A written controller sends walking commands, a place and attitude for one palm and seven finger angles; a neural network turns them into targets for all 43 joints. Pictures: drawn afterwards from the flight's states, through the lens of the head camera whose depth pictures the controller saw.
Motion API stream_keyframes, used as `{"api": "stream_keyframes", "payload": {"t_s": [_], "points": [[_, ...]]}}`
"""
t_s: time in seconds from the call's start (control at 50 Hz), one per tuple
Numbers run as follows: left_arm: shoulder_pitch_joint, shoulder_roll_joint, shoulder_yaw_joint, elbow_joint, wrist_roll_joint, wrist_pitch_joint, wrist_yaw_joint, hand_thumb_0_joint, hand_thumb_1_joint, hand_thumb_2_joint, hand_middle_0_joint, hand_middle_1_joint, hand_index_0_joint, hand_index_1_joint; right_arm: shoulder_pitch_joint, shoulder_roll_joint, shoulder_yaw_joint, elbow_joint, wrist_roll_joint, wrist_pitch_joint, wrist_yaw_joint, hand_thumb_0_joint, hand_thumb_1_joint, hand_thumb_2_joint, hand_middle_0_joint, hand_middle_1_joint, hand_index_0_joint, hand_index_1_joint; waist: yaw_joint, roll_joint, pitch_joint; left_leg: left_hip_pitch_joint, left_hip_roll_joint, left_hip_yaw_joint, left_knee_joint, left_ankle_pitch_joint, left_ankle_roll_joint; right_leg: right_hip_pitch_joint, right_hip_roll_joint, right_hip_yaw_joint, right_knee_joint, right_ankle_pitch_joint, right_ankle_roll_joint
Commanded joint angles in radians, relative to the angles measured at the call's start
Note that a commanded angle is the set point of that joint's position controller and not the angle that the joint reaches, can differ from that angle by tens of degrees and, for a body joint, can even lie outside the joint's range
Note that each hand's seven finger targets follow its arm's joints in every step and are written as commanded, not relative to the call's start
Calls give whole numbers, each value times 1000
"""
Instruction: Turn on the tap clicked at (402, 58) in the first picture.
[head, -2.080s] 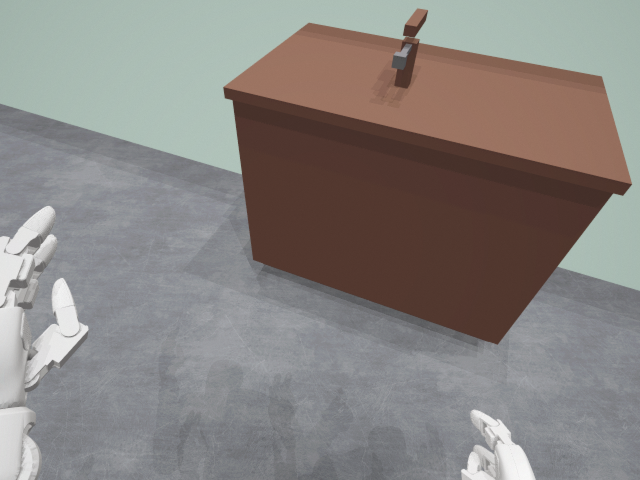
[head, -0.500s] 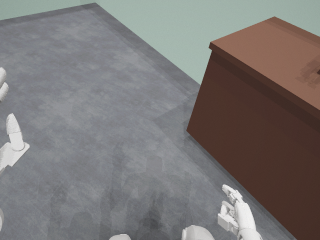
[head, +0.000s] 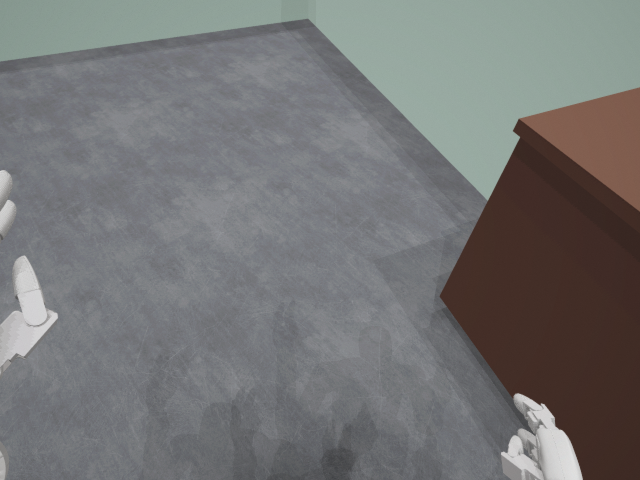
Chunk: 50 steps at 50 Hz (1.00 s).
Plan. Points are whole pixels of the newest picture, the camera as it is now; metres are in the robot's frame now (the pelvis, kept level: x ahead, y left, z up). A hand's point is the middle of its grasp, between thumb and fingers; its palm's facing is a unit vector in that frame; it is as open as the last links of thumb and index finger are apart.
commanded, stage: turn to face it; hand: left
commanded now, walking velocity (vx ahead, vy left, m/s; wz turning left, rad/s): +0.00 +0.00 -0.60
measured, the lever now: out of the picture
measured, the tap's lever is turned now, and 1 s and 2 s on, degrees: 0 0 0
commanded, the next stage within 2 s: none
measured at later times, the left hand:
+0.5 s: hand (150, 331) +0.21 +0.16 +0.18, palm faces +0.22 -0.88 -0.43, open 7.4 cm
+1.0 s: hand (268, 374) +0.18 +0.06 +0.18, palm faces -0.07 -0.88 -0.47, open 7.4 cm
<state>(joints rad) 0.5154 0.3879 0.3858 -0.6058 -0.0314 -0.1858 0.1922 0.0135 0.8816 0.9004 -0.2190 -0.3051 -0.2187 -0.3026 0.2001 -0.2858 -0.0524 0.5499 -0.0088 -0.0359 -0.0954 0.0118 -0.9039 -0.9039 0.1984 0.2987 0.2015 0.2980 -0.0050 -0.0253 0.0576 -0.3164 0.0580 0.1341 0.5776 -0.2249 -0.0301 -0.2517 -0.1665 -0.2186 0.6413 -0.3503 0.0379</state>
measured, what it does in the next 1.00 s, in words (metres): walks backwards, turning right: right foot, then left foot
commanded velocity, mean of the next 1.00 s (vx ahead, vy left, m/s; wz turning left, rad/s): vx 0.00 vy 0.00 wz -0.60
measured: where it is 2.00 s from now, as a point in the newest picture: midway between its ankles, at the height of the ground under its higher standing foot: outside the picture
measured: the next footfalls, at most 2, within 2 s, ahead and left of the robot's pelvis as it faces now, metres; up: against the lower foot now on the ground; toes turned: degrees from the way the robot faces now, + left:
right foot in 0.28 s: +0.05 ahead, -0.12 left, +0.00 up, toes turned -13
left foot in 0.68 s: +0.00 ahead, +0.12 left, +0.00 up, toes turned -14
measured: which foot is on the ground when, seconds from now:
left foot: down 0.00-0.30, up 0.32-0.66, down 0.68-0.98, up 1.00-1.00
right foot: down 0.00-0.00, up 0.02-0.26, down 0.28-0.70, up 0.72-0.94, down 0.96-1.00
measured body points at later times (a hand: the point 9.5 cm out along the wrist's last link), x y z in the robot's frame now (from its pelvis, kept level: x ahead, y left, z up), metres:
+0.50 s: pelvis -0.05 -0.03 +0.01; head -0.04 -0.05 +0.46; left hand +0.19 +0.21 +0.20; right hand +0.06 -0.29 -0.10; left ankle -0.03 +0.12 -0.66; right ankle +0.01 -0.11 -0.73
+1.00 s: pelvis -0.14 -0.03 -0.01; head -0.13 -0.06 +0.44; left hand +0.18 +0.11 +0.20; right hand -0.10 -0.28 -0.11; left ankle -0.04 +0.12 -0.72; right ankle -0.15 -0.14 -0.73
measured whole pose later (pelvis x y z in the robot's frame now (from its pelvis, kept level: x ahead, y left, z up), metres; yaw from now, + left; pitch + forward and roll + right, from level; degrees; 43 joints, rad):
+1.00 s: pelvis -0.14 -0.03 -0.01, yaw -31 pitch -3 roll -1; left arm 0.38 0.38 0.35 -0.47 -0.01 -0.19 0.13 0.01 0.89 0.90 -0.21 -0.30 -0.21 -0.30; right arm 0.23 -0.16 0.03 0.55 0.01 -0.05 0.01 0.01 -0.90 -0.90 0.20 0.30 0.21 0.30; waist 0.02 0.08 0.10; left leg -0.32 0.26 0.14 0.77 -0.40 -0.09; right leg -0.33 0.01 -0.12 0.64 -0.25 -0.02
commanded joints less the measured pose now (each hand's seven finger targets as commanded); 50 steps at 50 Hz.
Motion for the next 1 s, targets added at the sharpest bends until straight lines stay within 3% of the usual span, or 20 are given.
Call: {"api": "stream_keyframes", "payload": {"t_s": [0.0, 0.02, 0.1, 0.24, 0.26, 0.3, 0.32, 0.4, 0.56, 0.62, 0.64, 0.66, 0.68, 0.72, 0.76, 0.9, 0.92, 0.94, 0.96, 0.98], "points": [[-98, 138, 80, -119, 0, -95, 4, 0, 900, 900, -200, -300, -200, -300, -27, -49, -14, -132, 20, -66, 10, 0, -900, -900, 200, 300, 200, 300, 11, 260, -241, 348, 322, -324, -176, 760, 167, -217, 99, 149, 269, -228, -1], [-121, 132, 63, -106, 11, -97, -4, 0, 900, 900, -200, -300, -200, -300, -45, -39, -3, -110, 6, -73, 15, 0, -900, -900, 200, 300, 200, 300, 1, 303, -208, 288, 352, -359, -212, 660, 197, -227, 101, 187, 321, -241, -4], [-193, 123, 34, -187, 18, -81, -16, 0, 900, 900, -200, -300, -200, -300, -62, -50, -1, -112, 15, -106, 39, 0, -900, -900, 200, 300, 200, 300, 6, 310, -164, 198, 276, -101, -195, 437, 129, -136, 130, 129, 142, -94, -2], [-203, 122, 60, -82, 6, -51, -42, 0, 900, 900, -200, -300, -200, -300, -66, -30, 15, -128, 14, -108, 66, 0, -900, -900, 200, 300, 200, 300, 23, 233, -120, -46, 280, -26, -95, 0, 58, 74, 151, 107, -89, 69, 3], [-213, 139, 72, -57, 7, -52, -44, 0, 900, 900, -200, -300, -200, -300, -62, -21, 16, -131, 16, -101, 68, 0, -900, -900, 200, 300, 200, 300, 21, 137, -114, -70, 243, -6, 2, -70, 36, 75, 106, 181, -152, 140, -25], [-165, 161, 106, -7, -11, -35, -36, 0, 900, 900, -200, -300, -200, -300, -86, 4, 12, -163, 23, -86, 63, 0, -900, -900, 200, 300, 200, 300, 48, -297, -126, -193, 6, -1, 392, -374, -38, -13, -131, 689, -352, 276, -163], [-158, 158, 97, -22, -16, -31, -32, 0, 900, 900, -200, -300, -200, -300, -99, 3, 20, -148, 16, -78, 62, 0, -900, -900, 200, 300, 200, 300, 43, -248, -116, -225, 14, -98, 527, -330, -38, -1, -158, 736, -391, 251, -184], [-139, 139, 78, -62, -15, -58, -30, 0, 900, 900, -200, -300, -200, -300, -106, 19, 46, -110, 17, -36, 55, 0, -900, -900, 200, 300, 200, 300, 21, -76, -198, -228, 25, -144, 554, -191, -57, 93, -67, 500, -294, 298, -175], [-93, 164, 102, -85, -13, -65, -23, 0, 900, 900, -200, -300, -200, -300, -95, -30, 14, -142, 16, -4, 55, 0, -900, -900, 200, 300, 200, 300, 51, -116, -201, -32, -31, -83, 125, -266, -20, -12, -44, 612, -403, -35, -190], [-114, 154, 87, -102, -9, -70, -35, 0, 900, 900, -200, -300, -200, -300, -54, -37, 14, -143, 17, 8, 59, 0, -900, -900, 200, 300, 200, 300, 19, -45, -217, 177, -7, -66, -176, -169, 11, -103, 25, 554, -328, -35, -122], [-131, 161, 91, -114, -11, -81, -41, 0, 900, 900, -200, -300, -200, -300, -50, -56, 6, -154, 13, 8, 53, 0, -900, -900, 200, 300, 200, 300, 14, 40, -182, 230, 79, -136, -279, -201, 53, -189, 99, 505, -214, -59, -77], [-152, 153, 93, -133, -6, -89, -49, 0, 900, 900, -200, -300, -200, -300, -73, -85, -4, -175, 8, 8, 50, 0, -900, -900, 200, 300, 200, 300, 24, 252, -128, 234, 271, -329, -354, -213, 133, -318, 214, 384, 20, -95, -30], [-147, 172, 116, -114, 14, -87, -45, 0, 900, 900, -200, -300, -200, -300, -85, -49, 0, -172, 14, 0, 47, 0, -900, -900, 200, 300, 200, 300, 37, 339, -103, 103, 418, -402, -398, -214, 208, -325, 218, 260, 356, -118, -1], [-134, 137, 90, -81, 24, -84, -58, 0, 900, 900, -200, -300, -200, -300, -80, -34, -12, -163, 20, -8, 57, 0, -900, -900, 200, 300, 200, 300, 27, 248, -32, -47, 398, -284, -353, -148, 211, -304, 158, 270, 573, -87, 9], [-148, 87, 26, -74, 22, -72, -55, 0, 900, 900, -200, -300, -200, -300, -74, -49, -10, -151, 32, -15, 71, 0, -900, -900, 200, 300, 200, 300, 29, 264, 10, -32, 328, -93, -288, -29, 139, -284, 138, 194, 421, -78, 18], [-215, 149, 54, -71, 24, -59, -48, 0, 900, 900, -200, -300, -200, -300, -16, -67, -8, -140, 22, -71, 80, 0, -900, -900, 200, 300, 200, 300, 18, 265, -86, 47, 282, 25, -37, 187, 40, 29, 187, 62, -104, 59, 16], [-228, 147, 57, -85, 21, -64, -50, 0, 900, 900, -200, -300, -200, -300, -15, -54, -3, -143, 27, -73, 88, 0, -900, -900, 200, 300, 200, 300, 18, 197, -110, 3, 254, 28, 72, 158, 20, 114, 151, 107, -177, 151, -7], [-214, 198, 102, -74, 24, -73, -42, 0, 900, 900, -200, -300, -200, -300, -14, -32, 2, -145, 30, -70, 89, 0, -900, -900, 200, 300, 200, 300, 21, -5, -145, -89, 169, 70, 265, 1, -18, 201, 30, 281, -212, 411, -75], [-171, 239, 163, -57, 11, -71, -30, 0, 900, 900, -200, -300, -200, -300, -64, -8, 12, -173, 29, -64, 87, 0, -900, -900, 200, 300, 200, 300, 52, -242, -175, -270, 42, 19, 469, -393, -51, 214, -124, 588, -252, 609, -169], [-107, 235, 175, -60, -15, -59, -28, 0, 900, 900, -200, -300, -200, -300, -83, -17, -4, -167, 34, -50, 79, 0, -900, -900, 200, 300, 200, 300, 58, -282, -200, -256, 43, -120, 584, -373, -47, 144, -160, 692, -307, 495, -175]]}}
